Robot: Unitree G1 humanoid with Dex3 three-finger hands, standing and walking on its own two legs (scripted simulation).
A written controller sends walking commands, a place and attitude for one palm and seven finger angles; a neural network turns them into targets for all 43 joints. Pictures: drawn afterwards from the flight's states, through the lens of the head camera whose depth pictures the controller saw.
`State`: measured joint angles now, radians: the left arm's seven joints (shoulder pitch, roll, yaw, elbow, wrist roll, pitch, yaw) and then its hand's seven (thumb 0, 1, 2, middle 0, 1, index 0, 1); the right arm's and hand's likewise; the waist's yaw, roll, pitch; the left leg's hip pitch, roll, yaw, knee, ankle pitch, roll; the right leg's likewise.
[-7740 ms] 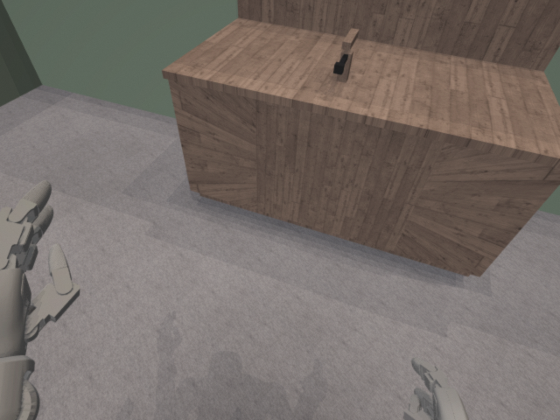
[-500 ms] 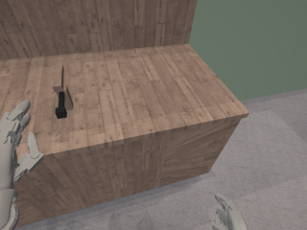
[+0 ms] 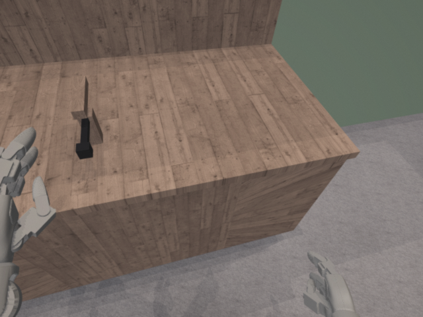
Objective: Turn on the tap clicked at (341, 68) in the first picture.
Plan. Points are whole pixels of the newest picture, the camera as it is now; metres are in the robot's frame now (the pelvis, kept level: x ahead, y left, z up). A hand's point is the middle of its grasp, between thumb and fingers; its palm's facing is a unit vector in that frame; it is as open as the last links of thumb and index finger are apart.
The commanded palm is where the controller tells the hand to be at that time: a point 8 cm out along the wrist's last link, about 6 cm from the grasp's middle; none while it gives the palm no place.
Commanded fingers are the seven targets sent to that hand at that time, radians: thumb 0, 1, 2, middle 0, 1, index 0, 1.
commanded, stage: look again from close up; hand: left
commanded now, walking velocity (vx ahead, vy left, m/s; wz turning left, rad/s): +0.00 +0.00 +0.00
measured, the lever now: (84, 150) +0.43 +0.33 +0.01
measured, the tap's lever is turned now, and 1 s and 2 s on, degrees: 0 0 0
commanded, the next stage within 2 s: shuffle to correct the standing spot in 0.36 s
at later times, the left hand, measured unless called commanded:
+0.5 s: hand (62, 219) +0.20 +0.22 +0.15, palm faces +0.38 -0.85 -0.36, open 7.4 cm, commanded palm +0.14 +0.26 +0.17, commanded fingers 0.00 0.90 0.90 -0.20 -0.30 -0.20 -0.30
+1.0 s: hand (75, 164) +0.28 +0.24 +0.17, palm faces +0.37 -0.84 -0.40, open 7.4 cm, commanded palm +0.22 +0.28 +0.17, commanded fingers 0.00 0.90 0.90 -0.20 -0.30 -0.20 -0.30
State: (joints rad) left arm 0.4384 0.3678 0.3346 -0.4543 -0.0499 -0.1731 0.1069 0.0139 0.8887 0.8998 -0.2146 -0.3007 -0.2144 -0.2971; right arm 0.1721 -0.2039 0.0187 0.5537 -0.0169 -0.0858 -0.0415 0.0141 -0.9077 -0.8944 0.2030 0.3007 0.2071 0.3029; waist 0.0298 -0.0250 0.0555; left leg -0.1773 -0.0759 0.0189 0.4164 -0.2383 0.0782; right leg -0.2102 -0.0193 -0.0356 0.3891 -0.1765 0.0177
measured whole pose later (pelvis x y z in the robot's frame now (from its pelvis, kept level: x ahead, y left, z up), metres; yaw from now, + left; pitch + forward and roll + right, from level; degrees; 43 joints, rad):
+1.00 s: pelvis +0.06 +0.00 -0.01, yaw +2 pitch +0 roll -1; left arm 0.45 0.40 0.36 -0.52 -0.04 -0.22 0.13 0.01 0.89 0.90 -0.21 -0.30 -0.21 -0.30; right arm 0.25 -0.17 0.02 0.58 -0.01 -0.12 -0.02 0.01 -0.91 -0.89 0.20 0.30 0.21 0.30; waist -0.03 -0.01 0.03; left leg -0.12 -0.08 -0.02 0.50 -0.38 0.09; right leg -0.41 0.01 -0.11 0.73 -0.34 -0.03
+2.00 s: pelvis +0.12 +0.05 -0.01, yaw -3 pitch -2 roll -1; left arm 0.43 0.37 0.33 -0.44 -0.04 -0.19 0.04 0.01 0.90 0.90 -0.21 -0.30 -0.21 -0.30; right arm 0.21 -0.25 -0.03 0.56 0.03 -0.14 -0.01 0.02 -0.91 -0.89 0.20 0.30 0.21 0.30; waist -0.02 0.03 0.10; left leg -0.30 0.06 0.07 0.49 -0.16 0.00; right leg -0.22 -0.02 0.01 0.46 -0.21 0.03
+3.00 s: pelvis +0.15 +0.06 +0.00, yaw +1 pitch +0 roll -1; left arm 0.45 0.38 0.34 -0.46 -0.03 -0.23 0.07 0.01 0.89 0.90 -0.22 -0.30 -0.22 -0.30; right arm 0.21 -0.20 0.02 0.58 0.00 -0.14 -0.04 0.02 -0.91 -0.89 0.20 0.30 0.21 0.30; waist 0.00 -0.02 0.05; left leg -0.28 0.02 0.02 0.45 -0.17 0.01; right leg -0.15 -0.03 -0.01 0.38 -0.22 0.04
